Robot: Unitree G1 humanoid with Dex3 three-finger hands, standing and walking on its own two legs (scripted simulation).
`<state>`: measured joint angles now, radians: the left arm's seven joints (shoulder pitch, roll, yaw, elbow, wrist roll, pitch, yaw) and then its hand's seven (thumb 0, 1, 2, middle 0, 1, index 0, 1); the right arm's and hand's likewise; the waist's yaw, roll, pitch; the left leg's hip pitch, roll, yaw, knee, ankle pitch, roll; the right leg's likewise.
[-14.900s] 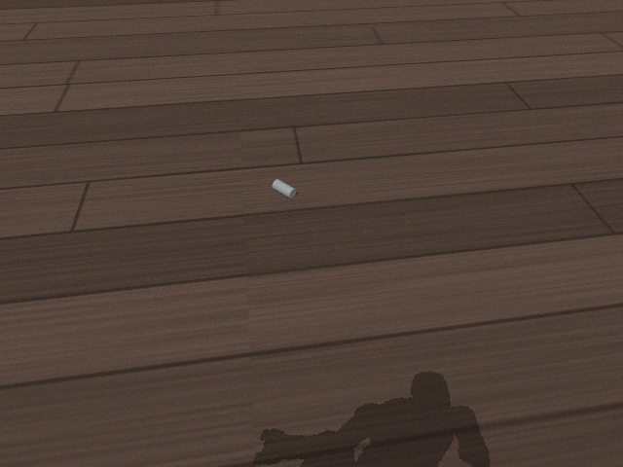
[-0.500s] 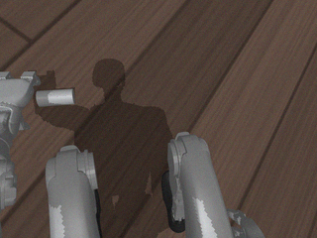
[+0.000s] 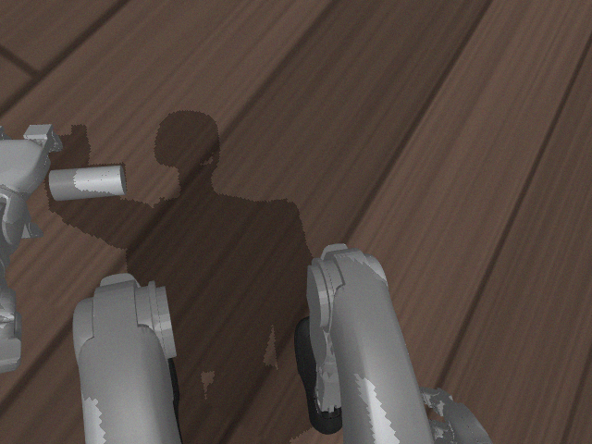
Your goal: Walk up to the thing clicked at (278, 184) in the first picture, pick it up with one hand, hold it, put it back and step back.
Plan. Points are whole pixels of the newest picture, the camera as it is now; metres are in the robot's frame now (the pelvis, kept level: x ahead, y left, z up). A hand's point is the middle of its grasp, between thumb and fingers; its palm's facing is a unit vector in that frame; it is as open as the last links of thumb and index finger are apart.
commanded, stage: rise first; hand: left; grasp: from above
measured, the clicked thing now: (89, 182) +0.50 +0.25 -0.30
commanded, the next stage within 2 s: approach in 1.08 s
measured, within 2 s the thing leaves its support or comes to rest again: neither
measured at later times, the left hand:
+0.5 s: hand (29, 188) +0.45 +0.29 -0.18, palm faces -0.47 -0.05 -0.88, open 13.2 cm
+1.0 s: hand (30, 191) +0.45 +0.29 -0.18, palm faces -0.46 -0.04 -0.88, open 13.0 cm
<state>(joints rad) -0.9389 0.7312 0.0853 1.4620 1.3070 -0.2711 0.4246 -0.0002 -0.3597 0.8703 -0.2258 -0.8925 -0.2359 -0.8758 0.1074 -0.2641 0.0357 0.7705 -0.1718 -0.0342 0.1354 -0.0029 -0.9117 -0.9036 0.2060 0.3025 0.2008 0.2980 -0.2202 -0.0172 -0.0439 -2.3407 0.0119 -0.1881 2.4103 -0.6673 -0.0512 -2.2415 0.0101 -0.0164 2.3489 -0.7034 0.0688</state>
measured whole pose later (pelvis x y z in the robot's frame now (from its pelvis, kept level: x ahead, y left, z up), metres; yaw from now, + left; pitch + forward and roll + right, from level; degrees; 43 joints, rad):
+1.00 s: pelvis +0.00 +0.00 +0.00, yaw -1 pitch +34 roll -8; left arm -0.94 0.74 0.08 1.46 1.31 -0.25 0.42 0.00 -0.34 0.85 -0.28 -0.83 -0.27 -0.83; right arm 0.13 -0.27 0.06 0.76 -0.17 -0.04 0.14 0.00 -0.91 -0.90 0.21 0.30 0.20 0.30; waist -0.24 -0.01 -0.04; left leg -2.35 0.01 -0.19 2.42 -0.66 -0.04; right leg -2.24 0.01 -0.02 2.34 -0.70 0.07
